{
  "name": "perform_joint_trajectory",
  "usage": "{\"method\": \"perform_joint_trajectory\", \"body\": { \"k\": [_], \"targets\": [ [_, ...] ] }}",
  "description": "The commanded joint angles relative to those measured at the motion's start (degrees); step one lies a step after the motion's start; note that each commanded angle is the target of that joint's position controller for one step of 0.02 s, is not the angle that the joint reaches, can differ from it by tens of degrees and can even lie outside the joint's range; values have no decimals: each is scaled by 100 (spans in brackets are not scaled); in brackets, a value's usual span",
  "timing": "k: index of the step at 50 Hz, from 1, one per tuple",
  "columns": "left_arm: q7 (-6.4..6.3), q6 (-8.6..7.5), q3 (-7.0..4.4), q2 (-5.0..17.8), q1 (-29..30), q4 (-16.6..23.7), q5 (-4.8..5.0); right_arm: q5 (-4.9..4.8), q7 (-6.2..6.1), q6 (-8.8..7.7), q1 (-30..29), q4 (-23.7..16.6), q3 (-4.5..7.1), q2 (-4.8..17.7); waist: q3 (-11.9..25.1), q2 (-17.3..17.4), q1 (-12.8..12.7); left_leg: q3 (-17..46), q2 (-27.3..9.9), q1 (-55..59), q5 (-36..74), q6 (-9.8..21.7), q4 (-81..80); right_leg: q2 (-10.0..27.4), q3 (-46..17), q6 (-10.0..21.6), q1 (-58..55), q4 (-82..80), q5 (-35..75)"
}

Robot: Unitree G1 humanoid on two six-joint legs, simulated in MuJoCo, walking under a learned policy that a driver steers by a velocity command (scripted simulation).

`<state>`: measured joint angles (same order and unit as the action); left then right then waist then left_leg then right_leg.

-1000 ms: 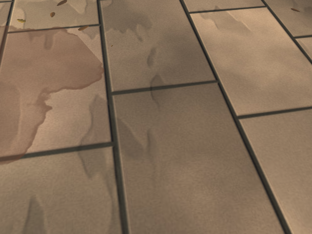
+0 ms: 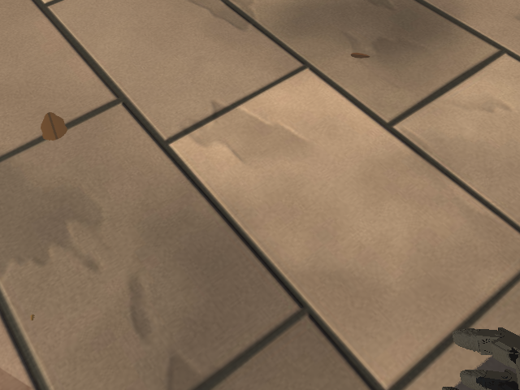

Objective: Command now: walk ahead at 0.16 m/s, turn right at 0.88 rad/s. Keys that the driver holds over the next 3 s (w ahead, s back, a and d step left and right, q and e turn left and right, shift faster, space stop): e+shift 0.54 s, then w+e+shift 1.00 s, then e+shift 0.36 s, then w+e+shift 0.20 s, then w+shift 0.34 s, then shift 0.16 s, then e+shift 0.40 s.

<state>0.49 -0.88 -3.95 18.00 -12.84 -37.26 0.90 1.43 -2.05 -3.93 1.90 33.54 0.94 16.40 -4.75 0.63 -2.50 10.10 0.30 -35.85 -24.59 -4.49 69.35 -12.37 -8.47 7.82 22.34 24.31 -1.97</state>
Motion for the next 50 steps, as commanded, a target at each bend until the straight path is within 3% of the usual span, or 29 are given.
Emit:
{"method": "perform_joint_trajectory", "body": {
  "k": [1, 3, 6, 9, 12, 13, 14, 15, 16, 17, 18, 19, 21, 24, 27, 29, 32, 35, 36, 37, 38, 39, 40, 41, 42, 44, 47, 50],
  "targets": [
    [-207, 55, -305, 942, 192, 459, 43, 18, -63, 83, 634, -206, 203, 462, 1288, 34, 479, -285, 276, 362, 525, -171, -1043, 1309, -1704, 790, -528, -298, 2880],
    [-325, 216, -341, 989, 218, 490, 109, -49, -63, 135, 358, -251, 223, 461, 1535, -195, 409, -221, 404, 504, 1092, -218, -1660, 1149, -1744, 453, -633, -156, 2289],
    [-416, 347, -353, 935, 174, 544, 136, -107, -42, 150, -100, -324, 264, 482, 1431, -574, 222, -45, 495, 511, 1454, -203, -2336, 1065, -2074, 143, -810, -89, 1111],
    [-421, 386, -354, 801, 97, 615, 84, -116, -2, 54, -412, -353, 313, 532, 1220, -846, 73, 161, 508, 573, 1372, -129, -3072, 1135, -2555, 132, -1151, 120, 731],
    [-378, 399, -351, 723, 298, 770, 96, -147, 77, -47, -163, -180, 423, 645, 1174, -954, 193, 182, 402, 1481, 1663, 61, -4336, 1014, -2840, -29, -1132, 551, 353],
    [-340, 414, -302, 579, 250, 784, 130, -155, 95, -55, 34, -73, 441, 606, 1222, -602, 260, 145, 87, 2257, 2454, 255, -5053, 709, -2579, -198, -770, 1087, -969],
    [-300, 427, -177, 175, -289, 718, 69, -82, 59, 11, -13, -134, 473, 781, 1565, 377, -44, 937, -1069, 3445, 3510, 800, -4799, 211, -1825, -460, 116, 2265, -3201],
    [-251, 389, -242, 488, -448, 865, 108, 130, 58, 105, 185, -207, 501, 943, 1588, 1372, -101, 2167, -2181, 3676, 4530, 1770, -4810, -175, -977, -759, 1090, 3313, -4013],
    [-192, 335, -375, 1064, -417, 830, 49, 88, 32, 125, 332, -179, 548, 842, 1669, 1415, -31, 2709, -2572, 3490, 3887, 2171, -4951, 402, -691, -1068, 1379, 4296, -3584],
    [-180, 370, -452, 1311, -286, 684, 90, 34, -7, 156, 106, -267, 483, 563, 1291, 947, 58, 1981, -2123, 3158, 3124, 1985, -4945, 675, -528, -1199, 1474, 4639, -3039],
    [-215, 450, -458, 1239, -282, 564, 90, -9, -52, 232, -30, -313, 431, 432, 1064, 587, 43, 1345, -1689, 2886, 2380, 1681, -4934, 797, -380, -1257, 1507, 4902, -2617],
    [-243, 510, -421, 1111, -331, 545, 68, -47, -93, 293, -132, -345, 411, 459, 862, 447, 30, 937, -1482, 2562, 2167, 1540, -5000, 859, -159, -1289, 1523, 5214, -2319],
    [-242, 518, -315, 777, -215, 639, 84, -1, -135, 352, -86, -286, 405, 530, 632, 512, 94, 217, -1189, 2251, 2385, 1487, -5203, 1049, 343, -1316, 1517, 5129, -1939],
    [-247, 461, -237, 563, 175, 808, 111, 51, -146, 401, 278, -115, 464, 629, 828, 798, 362, -194, -1330, 2861, 2623, 1675, -5288, 1440, 602, -1425, 1709, 4490, -1781],
    [-196, 440, -216, 500, 336, 876, 62, 11, -105, 418, 340, -5, 555, 795, 1024, 815, 430, -438, -1610, 3113, 2616, 1776, -5306, 1724, 668, -1422, 1477, 3829, -1792],
    [-109, 409, -208, 506, 297, 858, 60, -107, -47, 379, 475, 79, 664, 1045, 1230, 968, 456, -425, -1784, 3042, 930, 1648, -5651, 1808, 869, -1275, 1141, 3402, -1825],
    [38, 367, -267, 616, -48, 609, 94, -288, 38, 238, 273, 111, 749, 1222, 1098, 1080, 188, -629, -1881, 2437, -673, 1337, -6068, 1785, 1187, -843, 169, 2561, -1959],
    [98, 366, -308, 542, -514, 201, 125, -326, 122, 158, 36, 145, 765, 1178, 874, 894, -147, -1111, -1854, 2090, -940, 1071, -5895, 1654, 1679, -462, -826, 1627, -2066],
    [88, 362, -299, 437, -978, -89, 146, -334, 136, 175, -168, 122, 740, 1066, 753, 619, -400, -1438, -1698, 1823, -1065, 922, -5441, 1524, 1944, -333, -1356, 977, -1787],
    [52, 327, -338, 438, -1702, -542, 151, -265, 134, 204, -217, 111, 674, 749, 618, -108, -612, -1910, -1261, 1401, -1059, 751, -4262, 1197, 2013, -180, -2032, 344, -1927],
    [12, 236, -415, 612, -2359, -727, 133, -224, 200, 214, -356, 20, 565, 377, 227, -1269, -881, -2191, -804, -327, -1086, 468, -1665, 1800, 491, 300, -3029, -19, -2452],
    [166, 200, -86, 589, -1694, -279, -265, 376, 291, 420, 326, 74, 186, -439, 10, -1978, -211, -1990, -385, -2135, -1629, 441, 415, 2465, -1265, 327, -2736, 682, -2516],
    [83, 167, -297, 1195, -1293, 174, -266, 437, 361, 338, -547, -618, 211, -254, 378, -2191, -521, -1168, -199, -3012, -954, 259, 513, 3070, -3481, 1013, -2557, -1320, -3752],
    [-13, 117, -318, 1210, -1145, 145, -351, 343, 388, 193, -1112, -804, 298, 317, -129, -1228, -494, -916, -505, -3280, -212, 189, 462, 3272, -3620, 1147, -2410, -1956, -4690],
    [-56, 65, -278, 1113, -1009, 137, -341, 303, 434, 116, -978, -603, 396, 717, -154, -756, -368, -874, -601, -2765, 538, 120, -50, 3013, -2927, 1029, -2190, -1847, -4296],
    [-59, -79, -221, 1004, -987, 22, -270, 221, 508, 211, -364, -246, 438, 883, -151, -694, -84, -1002, -597, -1578, 1158, -57, -789, 2351, -1965, 820, -1661, -1869, -3269],
    [-3, -239, -186, 833, -1339, -272, -181, 83, 541, 358, -536, -171, 370, 672, -136, -428, -136, -1094, -368, -1222, 1585, -62, -1497, 2067, -1491, 772, -1927, -1840, -2066],
    [-10, -284, -225, 847, -1463, -420, -156, 2, 549, 332, -983, -291, 255, 453, -132, -622, -270, -1111, -161, -765, 1927, 2, -2496, 1894, -1275, 719, -1959, -1627, -1322]
  ]
}}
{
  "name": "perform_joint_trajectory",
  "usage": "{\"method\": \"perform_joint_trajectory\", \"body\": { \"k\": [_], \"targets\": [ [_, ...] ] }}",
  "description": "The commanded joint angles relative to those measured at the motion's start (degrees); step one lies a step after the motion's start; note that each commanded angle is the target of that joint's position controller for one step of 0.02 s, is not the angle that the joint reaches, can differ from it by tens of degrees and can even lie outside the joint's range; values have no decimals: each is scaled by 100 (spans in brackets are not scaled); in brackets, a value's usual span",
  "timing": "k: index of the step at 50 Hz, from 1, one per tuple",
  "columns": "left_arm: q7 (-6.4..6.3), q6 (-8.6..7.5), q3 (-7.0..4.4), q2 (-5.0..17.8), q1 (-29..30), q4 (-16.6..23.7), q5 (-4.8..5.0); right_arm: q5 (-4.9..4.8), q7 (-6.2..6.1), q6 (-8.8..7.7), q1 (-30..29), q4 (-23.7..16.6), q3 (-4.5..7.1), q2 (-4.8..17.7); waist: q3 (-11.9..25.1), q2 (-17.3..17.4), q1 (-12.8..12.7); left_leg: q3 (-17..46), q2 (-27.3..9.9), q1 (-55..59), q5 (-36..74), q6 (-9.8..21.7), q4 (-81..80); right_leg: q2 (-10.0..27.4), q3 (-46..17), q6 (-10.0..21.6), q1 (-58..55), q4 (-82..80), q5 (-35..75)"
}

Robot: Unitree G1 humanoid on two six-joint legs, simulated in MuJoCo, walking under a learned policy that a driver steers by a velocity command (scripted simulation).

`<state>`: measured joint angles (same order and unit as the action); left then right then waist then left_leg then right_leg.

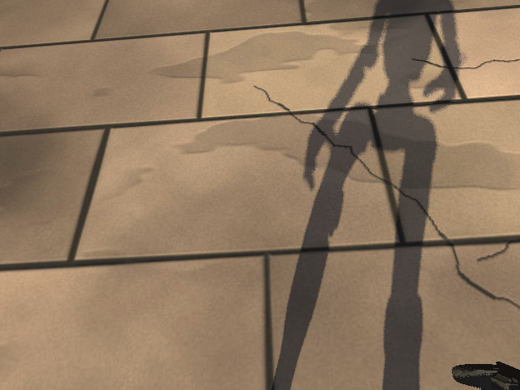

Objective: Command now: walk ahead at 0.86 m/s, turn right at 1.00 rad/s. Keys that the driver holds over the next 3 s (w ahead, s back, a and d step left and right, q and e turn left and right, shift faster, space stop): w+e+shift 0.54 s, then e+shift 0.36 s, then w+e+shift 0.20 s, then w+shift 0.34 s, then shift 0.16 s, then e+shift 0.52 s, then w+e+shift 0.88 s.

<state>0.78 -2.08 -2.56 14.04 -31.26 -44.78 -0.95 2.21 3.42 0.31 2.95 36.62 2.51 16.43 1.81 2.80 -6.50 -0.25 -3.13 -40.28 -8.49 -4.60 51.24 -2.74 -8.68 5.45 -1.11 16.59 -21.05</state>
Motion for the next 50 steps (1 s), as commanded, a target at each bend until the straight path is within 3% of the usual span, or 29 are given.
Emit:
{"method": "perform_joint_trajectory", "body": {
  "k": [1, 4, 6, 7, 8, 9, 10, 11, 12, 15, 20, 24, 26, 28, 29, 30, 31, 32, 33, 34, 35, 36, 38, 40, 42, 45, 48, 49, 50],
  "targets": [
    [-58, -180, -377, 1261, 373, 301, 38, -102, 6, -109, -1273, -685, 84, 443, -805, -936, 90, -62, 197, -72, 367, 50, -1004, 978, -1313, 935, 445, -857, 748],
    [-104, -222, -421, 1393, 668, 265, 66, -145, -70, -154, -931, -703, 118, 561, -707, -1091, 388, -44, 260, 1295, 227, 252, -1626, 1182, -1472, 733, 704, -674, 2018],
    [-47, -250, -488, 1643, 1118, 310, 7, -163, -287, -202, 1051, -178, 336, 990, 286, -801, 1375, -249, 592, 3871, -551, 417, -1591, 807, -1099, 418, 1296, 1304, 4300],
    [-4, -300, -456, 1516, 1347, 362, -25, -92, -446, -225, 2422, 101, 469, 1311, 1067, -429, 2077, 114, 95, 5652, -1161, 494, -1408, 292, -841, 278, 2317, 3163, 3896],
    [-7, -357, -199, 439, 1195, 680, 86, 175, -519, -303, 3204, 186, 579, 1940, 1911, 1655, 1995, 2736, -1647, 6788, -4617, 680, -2605, -528, -398, 187, 3779, 5508, -116],
    [13, -346, -76, 418, 1109, 828, 189, 166, -462, -311, 2076, -50, 495, 1735, 1651, 2283, 1278, 5324, -2156, 5759, -5393, 798, -4230, -467, -373, 266, 4299, 6300, -547],
    [10, -232, -124, 702, 1232, 646, 69, 158, -449, -279, 1187, -221, 372, 1126, 693, 1341, 949, 4705, -2133, 4877, -5187, 983, -4044, 17, -62, 267, 4484, 6563, -1],
    [78, -153, -146, 858, 1413, 578, -68, 117, -439, -267, 1067, -179, 301, 776, 311, 460, 916, 3673, -1955, 4279, -4292, 1101, -3806, 347, 179, 235, 4378, 6323, 360],
    [166, -87, -158, 847, 1567, 541, -122, 100, -442, -282, 1169, -25, 262, 633, 62, 174, 869, 2789, -1706, 3820, -3404, 1079, -3825, 559, 246, 179, 4205, 6064, 478],
    [382, 135, -37, 549, 2110, 828, -165, -12, -380, -472, 1568, 464, 168, 420, -562, 329, 740, 1364, -1567, 3222, -1986, 990, -4172, 883, 290, 28, 4406, 5798, 649],
    [500, 226, 63, 559, 3053, 1289, -72, -37, -334, -689, 1606, 746, 148, 474, -973, 98, 502, -697, -1249, 3184, 32, 759, -4558, 884, 640, 40, 4745, 4895, 1863],
    [623, 187, 170, 462, 3871, 1458, -100, -38, -400, -700, 2105, 1018, 195, 780, -1237, -246, 689, -1742, -982, 3608, 2485, 654, -4661, 516, 1729, 406, 3866, 3110, 2098],
    [524, 161, 121, 572, 3566, 1307, -60, -64, -439, -609, 2283, 1028, 237, 1080, -787, 22, 467, -1849, -1083, 4334, 5713, 620, -3816, 21, 2088, 585, 3237, 2876, 1781],
    [369, 121, -45, 899, 2113, 893, -37, -62, -475, -390, 2044, 932, 329, 1460, 22, 314, -320, -1741, -1307, 4484, 7292, 688, -1753, -367, 1999, 758, 1812, 2746, 1099],
    [253, 65, -202, 1145, 910, 485, -57, -89, -456, -317, 1854, 810, 328, 1437, 588, 189, -752, -1584, -1316, 3902, 6693, 686, -85, -506, 1699, 904, 349, 2182, 1296],
    [61, 86, -356, 1323, 688, 236, -82, -62, -375, -323, 1957, 819, 285, 1134, 559, -440, -524, -1479, -737, 2510, 2221, 484, 1676, -265, 1008, 890, -862, 1737, 1379],
    [5, 185, -524, 2111, 1235, 514, -164, -60, -311, -328, 2360, 341, 166, 512, 772, -1767, 332, -1255, 294, 91, -2513, 48, 4211, 1405, -1779, 1651, -2301, 1914, 3790],
    [10, 243, -613, 2190, 833, 708, -72, -123, -381, -403, 1820, -27, 186, 898, 1890, -631, -89, 20, 285, -398, -2131, 44, 4697, 1802, -3011, 2211, -2690, 1194, 4292],
    [-49, 220, -620, 2110, 943, 596, 1, -151, -395, -488, 1448, -154, 112, 789, 1382, -225, 102, 309, 53, -484, -1702, 104, 4203, 1750, -2838, 2053, -2029, 748, 4323],
    [58, -62, -598, 1848, 1427, 992, 350, -336, -542, -819, 951, -455, 142, 823, 1043, 354, 249, 831, 305, -400, -1841, 114, 3743, 1548, -3218, 2033, -1400, 242, 3164],
    [76, -203, -518, 1603, 1927, 993, 399, -325, -617, -879, 941, -328, 170, 833, 624, 801, 654, 938, 12, -260, -1632, 55, 3249, 1392, -2806, 1822, -629, 149, 3087],
    [61, -266, -475, 1470, 2256, 1087, 294, -300, -621, -832, 1141, -261, 233, 927, 289, 656, 948, 969, -106, 151, -1560, -7, 2915, 1284, -2450, 1757, 197, 39, 3635],
    [-4, -262, -412, 1163, 2428, 1076, 314, -157, -592, -702, 1053, -316, 295, 911, -94, 468, 1124, 829, -209, 562, -1452, -101, 1783, 849, -1694, 1504, 1181, 22, 4416],
    [-167, -144, -443, 1164, 2299, 981, 343, -26, -552, -676, 402, -584, 183, 486, -278, 201, 976, 375, 149, 899, -950, -127, 536, 142, -1023, 1129, 2009, 351, 5277],
    [-336, 100, -514, 1223, 2029, 875, 342, -64, -489, -680, 68, -659, 96, 231, 101, -47, 727, 87, 721, 1607, 193, -97, -895, -356, -712, 597, 2303, 728, 5164],
    [-464, 344, -527, 1132, 1573, 693, 352, -257, -380, -674, -369, -823, 161, 297, 384, -601, 448, 106, 1245, 2568, 1408, -56, -2044, -510, -1177, -74, 2458, 1107, 3700],
    [-359, 246, -447, 889, 1946, 881, 283, -344, -409, -590, -290, -846, 338, 678, 444, -1079, 732, 768, 733, 2801, 1193, 186, -2452, -111, -1941, 94, 1868, 1640, 2048],
    [-292, 186, -403, 764, 1990, 938, 280, -320, -444, -592, 266, -714, 394, 766, 773, -1022, 1009, 839, 458, 3452, 1079, 394, -2633, -144, -1779, 46, 1732, 2366, 1685],
    [-210, 154, -262, 327, 1592, 944, 191, -254, -474, -589, 961, -642, 429, 885, 1461, -369, 1124, 1609, -478, 4786, 40, 780, -2374, -390, -1231, -32, 2169, 3878, -1]
  ]
}}
Over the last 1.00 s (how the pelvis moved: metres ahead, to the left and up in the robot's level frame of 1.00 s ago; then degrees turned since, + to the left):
0.18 -0.06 0.01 -57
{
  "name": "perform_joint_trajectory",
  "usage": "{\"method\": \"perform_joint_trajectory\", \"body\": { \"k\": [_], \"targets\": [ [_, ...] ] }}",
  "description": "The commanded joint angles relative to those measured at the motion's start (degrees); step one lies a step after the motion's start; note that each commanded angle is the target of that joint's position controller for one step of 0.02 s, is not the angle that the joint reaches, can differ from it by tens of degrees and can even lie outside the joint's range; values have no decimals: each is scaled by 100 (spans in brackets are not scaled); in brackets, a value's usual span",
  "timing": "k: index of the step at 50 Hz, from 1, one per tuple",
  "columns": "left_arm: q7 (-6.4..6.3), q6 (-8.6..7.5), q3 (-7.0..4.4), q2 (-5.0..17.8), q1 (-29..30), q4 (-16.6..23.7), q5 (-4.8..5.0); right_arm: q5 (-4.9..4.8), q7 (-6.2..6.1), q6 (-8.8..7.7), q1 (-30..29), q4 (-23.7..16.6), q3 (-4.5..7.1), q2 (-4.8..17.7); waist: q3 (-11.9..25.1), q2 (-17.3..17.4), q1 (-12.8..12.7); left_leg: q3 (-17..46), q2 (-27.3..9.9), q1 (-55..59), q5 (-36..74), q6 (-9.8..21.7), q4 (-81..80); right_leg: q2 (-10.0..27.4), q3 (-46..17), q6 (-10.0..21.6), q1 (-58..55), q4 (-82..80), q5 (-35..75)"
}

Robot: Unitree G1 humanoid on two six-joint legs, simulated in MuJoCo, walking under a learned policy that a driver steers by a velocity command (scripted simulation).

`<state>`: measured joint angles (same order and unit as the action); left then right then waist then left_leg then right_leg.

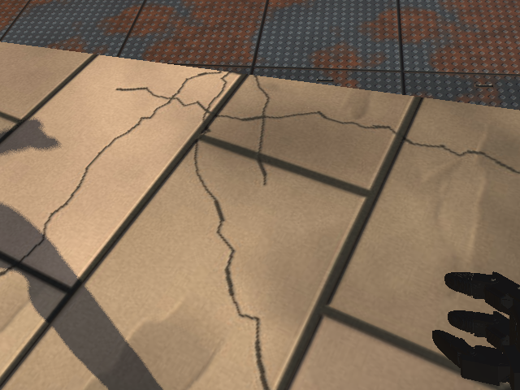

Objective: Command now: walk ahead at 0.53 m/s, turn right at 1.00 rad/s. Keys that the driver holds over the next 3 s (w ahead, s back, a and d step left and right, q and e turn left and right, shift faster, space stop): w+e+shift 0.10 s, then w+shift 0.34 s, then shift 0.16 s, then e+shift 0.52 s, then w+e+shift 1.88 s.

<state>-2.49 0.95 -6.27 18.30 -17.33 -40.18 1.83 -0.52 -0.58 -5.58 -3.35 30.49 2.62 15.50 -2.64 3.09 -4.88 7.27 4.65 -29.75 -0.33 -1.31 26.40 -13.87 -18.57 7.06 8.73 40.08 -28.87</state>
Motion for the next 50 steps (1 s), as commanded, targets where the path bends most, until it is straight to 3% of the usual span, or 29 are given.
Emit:
{"method": "perform_joint_trajectory", "body": {
  "k": [1, 2, 3, 4, 5, 6, 9, 14, 20, 22, 23, 24, 25, 26, 27, 28, 29, 30, 32, 33, 37, 39, 41, 45, 46, 47, 48, 49, 50],
  "targets": [
    [202, -174, 207, -188, -751, 626, 27, 136, -82, -40, 2170, 50, 462, 1298, 2584, 1108, 622, 3830, -2800, 5385, -3147, 1538, -614, 412, 185, -334, 2880, 2875, -1062],
    [220, -166, 162, 360, -673, 544, 197, 60, -89, -55, 1886, -53, 515, 1172, 2264, 1272, 696, 5111, -3131, 5035, -5809, 1741, -1073, 1158, 582, -455, 3671, 3717, -212],
    [211, -131, 45, 844, -60, 590, 106, 11, -142, -34, 1580, -189, 451, 863, 1517, 675, 866, 4276, -2701, 4286, -5313, 1401, -1164, 1243, 869, -589, 3796, 3964, 376],
    [395, -157, -36, 1149, 534, 603, -769, 361, -140, 156, 1553, 40, 295, 731, 1078, -938, 798, 3459, -2523, 2828, -4712, 1120, -1318, 1037, 1210, -474, 3165, 3614, 649],
    [504, -144, -21, 821, 640, 729, -742, 423, -164, 225, 1534, 158, 317, 850, 655, -787, 641, 2669, -2248, 2338, -4164, 906, -1390, 1231, 1208, -433, 3043, 3331, 719],
    [620, -105, 77, 555, 583, 728, -680, 363, -144, 235, 1636, 356, 292, 866, 440, -426, 576, 2032, -1941, 1941, -3868, 772, -1522, 1349, 1245, -374, 2922, 3130, 711],
    [691, -123, 249, 169, 586, 785, -553, 225, 73, 118, 1935, 685, 237, 655, 426, 206, 568, 1256, -1635, 1767, -3265, 827, -1678, 1386, 1143, -310, 2955, 2963, 1198],
    [632, -199, 328, 243, 1083, 885, -465, 204, 167, -6, 2431, 1042, 257, 806, 101, 174, 661, 750, -1884, 2040, -2822, 1072, -2059, 1385, 924, -474, 3629, 2061, 1990],
    [780, -298, 487, 167, 2189, 1158, -409, 167, 161, 49, 3070, 1409, 238, 951, -246, 387, 1049, -280, -1769, 2127, -1943, 906, -2350, 1651, 1984, -461, 2791, 108, 2220],
    [774, -333, 523, 120, 2320, 1185, -409, 172, 153, 100, 3275, 1567, 238, 1048, -360, 410, 1081, -464, -1833, 2270, -1227, 911, -2236, 1554, 2240, -327, 2282, -507, 1895],
    [732, -355, 524, 106, 2223, 1155, -449, 178, 146, 137, 3371, 1678, 234, 1100, -379, 456, 1025, -567, -1873, 2452, 140, 916, -1869, 1360, 2404, -257, 1998, -766, 1557],
    [648, -386, 491, 133, 1878, 1046, -488, 163, 136, 159, 3468, 1793, 224, 1144, -119, 443, 845, -776, -1836, 2657, 2273, 864, -1075, 1051, 2586, -164, 1410, -984, 1373],
    [547, -446, 431, 169, 924, 736, -528, 116, 109, 171, 3472, 1875, 194, 1151, 459, 365, 344, -1083, -1647, 2612, 3771, 709, 205, 807, 2636, -31, 225, -1362, 1758],
    [445, -498, 323, 408, -123, 439, -628, 58, 96, 135, 3381, 1811, 146, 1085, 1213, 404, -163, -1201, -1448, 1825, 3066, 505, 1530, 1263, 2135, 108, -1330, -1291, 1973],
    [306, -487, 192, 1010, -854, 367, -739, -11, 161, 92, 3322, 1356, -33, 445, 2212, -788, -351, -1345, -924, -29, -439, 209, 3563, 3246, -190, 516, -3207, -1356, 1848],
    [240, -438, 39, 1367, -794, 388, 52, -100, 34, -118, 3083, 1260, -42, 610, 2422, -1522, -237, -552, -402, -1418, -3049, 47, 4836, 3883, -2101, 1241, -3491, -1790, 3323],
    [213, -435, 147, 998, -586, 314, 92, -183, 3, -192, 2617, 1138, 95, 1028, 1780, -915, -279, -280, -739, -1888, -2898, -3, 5164, 3717, -1080, 1185, -3002, -1651, 4656],
    [225, -454, 219, 728, -289, 335, -32, -194, 5, -201, 2334, 1072, 62, 933, 1355, -746, -70, -400, -936, -1760, -2554, -21, 4859, 3349, -111, 1027, -2327, -1636, 5477],
    [261, -461, 268, 450, 355, 380, -99, 39, -29, -126, 2222, 1025, 78, 753, 779, -689, 428, -590, -1171, -1363, -1995, -139, 4207, 2707, 482, 804, -1097, -2029, 5509],
    [250, -456, 285, 361, 499, 395, -128, 62, -5, -60, 2274, 1012, 67, 639, 642, -742, 602, -575, -1147, -1070, -1811, -193, 4053, 2578, 584, 806, -639, -2262, 5597],
    [128, -414, 127, 641, 764, 340, -97, 128, -5, 77, 1632, 695, -7, 347, 279, -670, 792, -739, -680, -495, -1044, -334, 2428, 2085, 1122, 734, 595, -2381, 6088],
    [50, -312, 44, 748, 507, 228, 5, 166, 22, 67, 1067, 557, -48, 288, 436, -708, 593, -781, -327, 143, -82, -291, 1242, 1812, 1169, 463, 790, -2178, 5662],
    [-3, -220, -31, 888, 229, 115, 92, 119, 80, 91, 714, 431, 2, 458, 586, -768, 506, -563, -138, 581, 416, -231, 537, 1862, 778, 239, 660, -1970, 4998],
    [-70, -113, -56, 731, 402, 221, 43, 133, 82, 109, 1087, 505, 170, 868, 814, -833, 843, -218, -347, 1332, 565, 46, -109, 1759, 57, -148, 251, -887, 4166],
    [-41, -109, -5, 539, 384, 324, 0, 233, 45, 77, 1431, 546, 202, 982, 1214, -595, 970, -130, -690, 2241, 1503, 283, -305, 1368, 174, -364, 468, -30, 3620],
    [12, -131, 144, 37, -81, 438, -188, 357, -28, 99, 1729, 504, 212, 1237, 1968, 610, 805, 905, -2052, 3990, 4449, 827, 311, 754, 632, -678, 1615, 1639, 268],
    [95, -143, 172, 274, -1195, 349, -40, 318, -2, 200, 1673, 486, 204, 1091, 3113, 1656, 432, 2616, -3485, 4995, 4186, 1911, 216, 679, 706, -852, 2398, 3052, -1495],
    [114, -68, 0, 874, -1182, 161, 7, 226, -31, 307, 1225, 265, 200, 892, 2912, 893, 454, 2526, -3251, 4391, 2501, 1896, -115, 1180, 724, -1024, 2481, 3564, -948],
    [89, 41, -88, 1061, -515, 268, 64, 193, -89, 386, 977, 197, 132, 606, 2048, 446, 576, 1689, -2801, 3717, 1428, 1642, -269, 1365, 1053, -1165, 2782, 3732, -454]
  ]
}}
Over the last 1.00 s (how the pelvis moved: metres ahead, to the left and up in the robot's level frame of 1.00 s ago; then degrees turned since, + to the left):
0.72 -0.27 -0.03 -61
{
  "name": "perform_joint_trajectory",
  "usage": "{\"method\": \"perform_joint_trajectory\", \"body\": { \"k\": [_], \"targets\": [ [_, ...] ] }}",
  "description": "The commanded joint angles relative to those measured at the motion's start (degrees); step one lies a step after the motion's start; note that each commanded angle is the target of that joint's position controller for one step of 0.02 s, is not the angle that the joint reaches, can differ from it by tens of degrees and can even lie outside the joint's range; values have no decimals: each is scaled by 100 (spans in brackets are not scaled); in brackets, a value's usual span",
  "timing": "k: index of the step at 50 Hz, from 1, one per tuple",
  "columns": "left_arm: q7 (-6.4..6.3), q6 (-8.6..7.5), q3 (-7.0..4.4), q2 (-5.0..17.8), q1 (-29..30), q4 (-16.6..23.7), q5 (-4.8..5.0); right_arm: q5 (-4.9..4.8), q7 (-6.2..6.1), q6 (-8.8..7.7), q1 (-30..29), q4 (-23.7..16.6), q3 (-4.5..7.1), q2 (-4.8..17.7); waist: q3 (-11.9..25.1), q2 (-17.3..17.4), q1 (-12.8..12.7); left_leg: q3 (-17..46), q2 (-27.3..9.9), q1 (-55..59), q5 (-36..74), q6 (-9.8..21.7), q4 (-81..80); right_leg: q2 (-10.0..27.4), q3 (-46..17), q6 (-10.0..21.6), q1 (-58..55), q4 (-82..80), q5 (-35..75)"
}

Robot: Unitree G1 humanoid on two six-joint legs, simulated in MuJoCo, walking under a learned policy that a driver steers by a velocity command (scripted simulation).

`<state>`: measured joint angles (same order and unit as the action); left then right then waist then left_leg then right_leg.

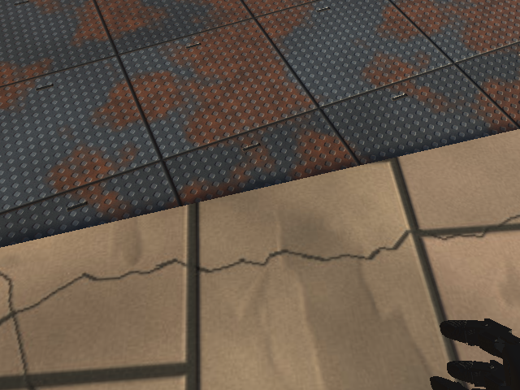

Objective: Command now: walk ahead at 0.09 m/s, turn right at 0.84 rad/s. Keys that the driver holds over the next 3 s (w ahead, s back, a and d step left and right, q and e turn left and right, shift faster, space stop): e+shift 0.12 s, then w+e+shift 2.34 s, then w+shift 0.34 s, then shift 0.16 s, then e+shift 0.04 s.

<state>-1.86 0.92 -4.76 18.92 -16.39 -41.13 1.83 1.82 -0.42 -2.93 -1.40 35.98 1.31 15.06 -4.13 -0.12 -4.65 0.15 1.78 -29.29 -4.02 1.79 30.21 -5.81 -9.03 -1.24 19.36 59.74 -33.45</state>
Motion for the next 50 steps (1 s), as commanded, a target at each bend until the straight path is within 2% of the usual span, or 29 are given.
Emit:
{"method": "perform_joint_trajectory", "body": {
  "k": [1, 3, 6, 8, 11, 14, 16, 17, 18, 19, 20, 21, 23, 25, 27, 30, 32, 34, 35, 36, 37, 38, 39, 40, 41, 42, 43, 46, 50],
  "targets": [
    [-40, 169, -252, 928, -373, 409, 77, -46, -139, 192, 541, -320, 224, 543, 1592, 506, 480, 1900, -2189, 2926, 1091, 1173, -865, 732, 251, -434, 1790, 1705, 296],
    [-113, 332, -228, 664, -311, 539, 42, 1, -168, 237, 206, -242, 274, 667, 905, 782, 290, 1034, -1777, 1677, 505, 1044, -1297, 912, 528, -459, 1392, 1306, 653],
    [-117, 331, -159, 323, -127, 732, -23, 18, -188, 190, 185, -130, 373, 749, 942, 875, 345, 412, -1872, 1624, 791, 1180, -1515, 1083, 754, -401, 1178, 581, 941],
    [6, 257, -143, 316, -28, 798, -36, -117, -174, 156, 314, -21, 480, 968, 1255, 831, 380, 431, -2094, 1725, -820, 1123, -1826, 1287, 852, -205, 944, 35, 1170],
    [193, 183, -204, 458, -210, 629, -26, -318, -119, 84, 124, 34, 618, 1268, 1205, 1002, 159, 130, -2064, 1306, -2610, 765, -2271, 1200, 1212, 204, 78, -817, 1385],
    [237, 209, -268, 491, -555, 273, 14, -366, -33, 42, -126, 55, 648, 1230, 947, 902, -135, -204, -2031, 1194, -3110, 487, -2202, 1083, 1704, 487, -577, -1399, 1185],
    [212, 200, -266, 337, -1260, -198, 37, -392, -5, 78, -510, -10, 586, 965, 557, 304, -530, -702, -1738, 784, -3428, 227, -1221, 850, 2127, 710, -1266, -2405, 1332],
    [426, 230, -150, 250, -1619, -319, -377, 134, 100, 331, 189, 218, 538, 820, 467, -954, -528, -1524, -1296, 78, -3776, -25, 912, 532, 1589, 946, -2098, -3093, 502],
    [455, 175, -95, 309, -1756, -291, -351, 212, 173, 469, -166, 185, 271, 133, -332, -1912, -684, -1408, -713, -1802, -3806, -188, 3446, 1300, -176, 1223, -1844, -3125, -495],
    [380, 39, -5, 697, -947, 264, -287, 141, 171, 458, -351, -383, 84, -264, -284, -1837, -148, -457, -314, -3024, -3182, -368, 4168, 2082, -2756, 1720, -1384, -4363, -1191],
    [253, -15, -175, 1073, -641, 424, -369, 195, 219, 298, -905, -808, 134, 150, -421, -1311, -163, 42, -517, -3428, -2335, -496, 4038, 2454, -3702, 1979, -1305, -5563, -1998],
    [174, -66, -236, 1218, -507, 438, -417, 216, 244, 153, -758, -697, 260, 675, -376, -847, -10, 134, -633, -3137, -1611, -572, 3644, 2404, -3395, 1969, -1405, -5613, -1783],
    [175, -213, -199, 1055, -564, 329, -354, 221, 274, 149, -184, -235, 356, 1004, -201, -631, 127, 20, -713, -2098, -949, -709, 2949, 1774, -2173, 1688, -1347, -5342, -369],
    [214, -371, -118, 774, -963, 111, -292, 91, 332, 231, -271, -215, 357, 945, -153, -429, 23, -24, -609, -1809, -663, -713, 2495, 1588, -1802, 1675, -1626, -5350, 503],
    [231, -419, -141, 735, -1245, -64, -247, 18, 349, 278, -477, -253, 290, 730, -95, -266, -79, -33, -474, -1798, -445, -677, 2013, 1459, -1587, 1681, -2003, -5228, 1171],
    [218, -438, -164, 710, -1319, -169, -246, -42, 372, 237, -892, -402, 204, 545, -121, -490, -208, -106, -258, -1467, -249, -651, 1215, 1290, -1392, 1671, -1990, -5018, 1796],
    [189, -470, -181, 729, -1296, -228, -241, -80, 370, 201, -1176, -595, 189, 548, -189, -716, -248, -116, -238, -984, -234, -580, 737, 1374, -1506, 1623, -1797, -4999, 2267],
    [164, -499, -215, 825, -1004, -225, -220, -105, 313, 156, -766, -584, 220, 646, -101, -834, 40, -91, -198, 51, -272, -442, 389, 1475, -1582, 1465, -1503, -4865, 3202],
    [176, -522, -243, 951, -669, -164, -220, -114, 241, 126, -102, -427, 282, 778, 133, -848, 412, -151, -54, 1066, -540, -341, 284, 1405, -1452, 1307, -1195, -4430, 4365],
    [218, -547, -280, 1088, -446, -140, -243, -114, 115, 94, 1118, -89, 421, 1066, 781, -572, 1000, -269, 87, 2611, -866, -235, 343, 1130, -1192, 1139, -792, -3186, 5395],
    [269, -596, -270, 1048, -186, -101, -262, -61, -41, 74, 2498, 209, 559, 1386, 1554, -200, 1742, 20, -336, 4404, -1340, -130, 529, 622, -905, 986, 167, -1420, 5161],
    [265, -661, -44, 107, -278, 189, -169, 193, -135, 17, 3511, 319, 690, 2011, 2508, 1608, 1858, 2380, -2005, 5754, -4679, 56, -400, -154, -395, 868, 1608, 930, 1755],
    [273, -650, 108, -96, -442, 374, -53, 225, -78, 9, 2553, 146, 628, 1934, 2322, 2524, 1117, 5077, -2698, 4939, -5578, 201, -1993, -178, -319, 908, 2266, 1811, 588],
    [255, -535, 74, 192, -269, 186, -186, 198, -64, 43, 1650, -30, 506, 1293, 1291, 1571, 806, 4558, -2629, 3990, -5384, 338, -1887, 320, -57, 926, 2472, 2112, 1189],
    [320, -462, 52, 344, -61, 127, -316, 160, -56, 52, 1506, -6, 430, 918, 859, 707, 767, 3526, -2451, 3380, -4481, 440, -1685, 638, 184, 895, 2372, 1906, 1596],
    [406, -402, 45, 339, 92, 86, -374, 156, -54, 40, 1595, 131, 389, 758, 625, 407, 715, 2668, -2203, 2961, -3582, 435, -1706, 851, 264, 845, 2214, 1684, 1748],
    [491, -337, 72, 246, 246, 169, -428, 148, -58, -1, 1748, 310, 337, 654, 394, 523, 645, 2055, -2060, 2628, -2992, 415, -1778, 979, 282, 786, 2193, 1580, 1778],
    [667, -149, 206, -33, 858, 474, -417, -5, 46, -197, 2160, 741, 266, 456, -73, 541, 572, 839, -2001, 2447, -1546, 259, -2048, 1203, 366, 726, 2645, 1447, 2125],
    [765, -122, 308, 1, 1655, 882, -357, -8, 64, -361, 2116, 918, 241, 523, -409, 416, 359, -779, -1708, 2243, 159, 83, -2363, 1181, 743, 733, 2745, 550, 3004]
  ]
}}
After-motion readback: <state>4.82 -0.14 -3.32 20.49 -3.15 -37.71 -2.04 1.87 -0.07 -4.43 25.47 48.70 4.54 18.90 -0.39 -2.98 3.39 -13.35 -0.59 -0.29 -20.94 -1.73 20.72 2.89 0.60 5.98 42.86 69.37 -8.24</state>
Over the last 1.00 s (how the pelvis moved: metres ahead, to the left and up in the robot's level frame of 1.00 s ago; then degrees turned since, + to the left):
0.53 -0.15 0.01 -31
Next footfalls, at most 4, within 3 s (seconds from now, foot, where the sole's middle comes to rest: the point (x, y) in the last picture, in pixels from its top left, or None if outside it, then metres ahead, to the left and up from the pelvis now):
0.36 right None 0.04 -0.13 -0.76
0.74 left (347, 364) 0.48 -0.14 -0.76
1.20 right None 0.58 -0.60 -0.76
1.60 left None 0.84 -0.98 -0.76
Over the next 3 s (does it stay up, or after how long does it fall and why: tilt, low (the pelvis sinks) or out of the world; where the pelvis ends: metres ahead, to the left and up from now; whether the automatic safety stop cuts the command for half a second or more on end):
stays up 0.11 -1.83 0.01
